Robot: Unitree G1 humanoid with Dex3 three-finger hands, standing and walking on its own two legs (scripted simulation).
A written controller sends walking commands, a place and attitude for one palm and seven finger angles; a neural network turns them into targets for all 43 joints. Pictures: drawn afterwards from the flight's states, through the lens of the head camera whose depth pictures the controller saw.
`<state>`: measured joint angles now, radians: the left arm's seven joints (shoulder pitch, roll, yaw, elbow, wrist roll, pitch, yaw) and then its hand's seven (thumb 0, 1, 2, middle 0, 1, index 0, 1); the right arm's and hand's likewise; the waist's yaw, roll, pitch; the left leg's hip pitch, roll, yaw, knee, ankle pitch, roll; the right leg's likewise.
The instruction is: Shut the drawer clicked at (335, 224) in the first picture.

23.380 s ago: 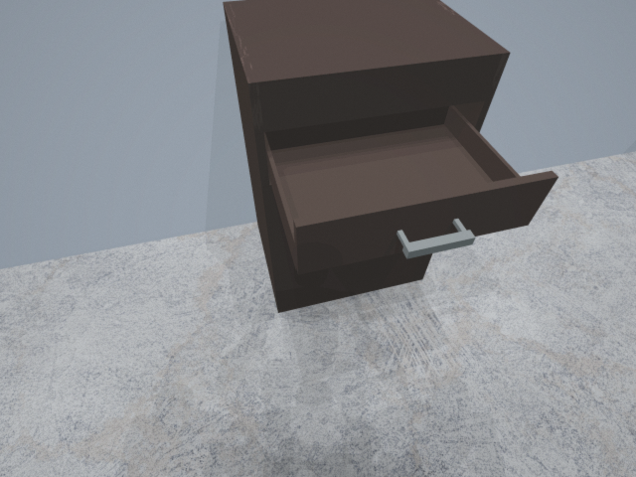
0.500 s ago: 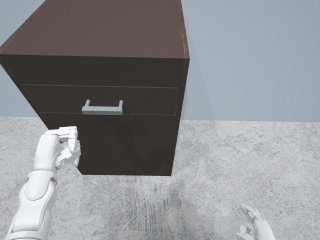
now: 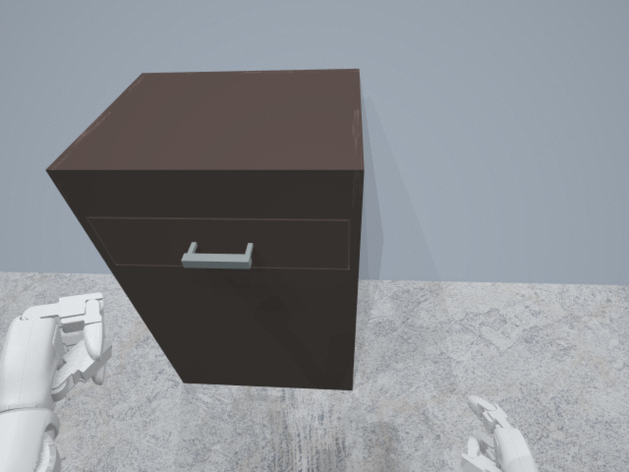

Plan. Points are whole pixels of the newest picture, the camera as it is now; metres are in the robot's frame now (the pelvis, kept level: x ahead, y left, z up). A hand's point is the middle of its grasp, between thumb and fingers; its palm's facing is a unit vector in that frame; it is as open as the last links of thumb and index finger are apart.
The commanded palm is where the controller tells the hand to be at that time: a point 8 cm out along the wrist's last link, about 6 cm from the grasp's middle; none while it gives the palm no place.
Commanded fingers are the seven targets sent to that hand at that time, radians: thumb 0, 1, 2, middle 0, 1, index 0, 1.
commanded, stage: draw the hand back to the body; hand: left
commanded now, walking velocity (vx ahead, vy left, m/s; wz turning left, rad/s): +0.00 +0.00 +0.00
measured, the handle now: (219, 254) +0.53 +0.26 -0.08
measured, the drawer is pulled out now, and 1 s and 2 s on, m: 0.00 0.00 0.00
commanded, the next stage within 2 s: step back with the hand held close in 0.28 s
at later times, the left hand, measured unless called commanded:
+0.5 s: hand (96, 345) +0.18 +0.21 +0.18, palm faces +0.38 -0.82 -0.43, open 3.2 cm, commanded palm +0.12 +0.25 +0.18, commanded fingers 0.00 0.90 0.90 -1.40 -1.60 -1.40 -1.60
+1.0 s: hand (43, 394) +0.14 +0.25 +0.16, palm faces +0.31 -0.82 -0.48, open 3.2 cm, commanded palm +0.08 +0.29 +0.18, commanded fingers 0.00 0.90 0.90 -1.40 -1.60 -1.40 -1.60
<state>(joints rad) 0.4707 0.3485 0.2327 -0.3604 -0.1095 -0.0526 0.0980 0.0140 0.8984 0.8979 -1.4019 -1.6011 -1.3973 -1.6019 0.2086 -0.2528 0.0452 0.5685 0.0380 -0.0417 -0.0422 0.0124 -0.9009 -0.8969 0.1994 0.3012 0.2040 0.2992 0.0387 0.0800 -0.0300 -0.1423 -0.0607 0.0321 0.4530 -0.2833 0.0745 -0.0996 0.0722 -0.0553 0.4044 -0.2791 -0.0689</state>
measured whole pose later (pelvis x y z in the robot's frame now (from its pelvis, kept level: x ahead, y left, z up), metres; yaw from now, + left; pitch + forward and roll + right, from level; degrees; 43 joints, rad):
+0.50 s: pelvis -0.01 -0.02 +0.00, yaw +0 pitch -2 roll -1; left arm 0.53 0.37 0.34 -0.46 -0.09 -0.19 0.10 0.01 0.89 0.90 -1.41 -1.60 -1.40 -1.60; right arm 0.21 -0.24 0.01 0.59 0.03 -0.08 -0.05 0.01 -0.90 -0.90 0.20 0.30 0.20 0.30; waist 0.03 0.08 -0.02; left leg -0.17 -0.02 0.03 0.49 -0.29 0.04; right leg -0.10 0.11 -0.06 0.38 -0.25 -0.10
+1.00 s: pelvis -0.06 +0.02 +0.00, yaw -1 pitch +2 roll -2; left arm 0.63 0.41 0.38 -0.55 -0.06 -0.22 0.14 0.01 0.89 0.90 -1.41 -1.60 -1.40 -1.60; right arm 0.19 -0.23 -0.02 0.54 0.03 -0.01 -0.05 0.01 -0.90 -0.90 0.20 0.30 0.20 0.30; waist -0.01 0.03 0.01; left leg -0.32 -0.06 0.06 0.51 -0.22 0.10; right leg -0.29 0.07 -0.04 0.47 -0.21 -0.04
